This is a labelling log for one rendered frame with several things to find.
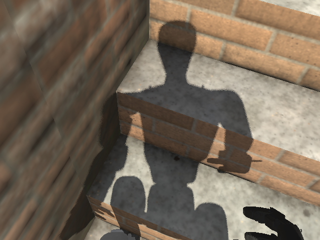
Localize robot right hand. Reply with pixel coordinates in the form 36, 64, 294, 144
233, 206, 304, 240

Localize robot left shin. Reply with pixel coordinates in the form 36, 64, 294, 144
100, 229, 124, 240

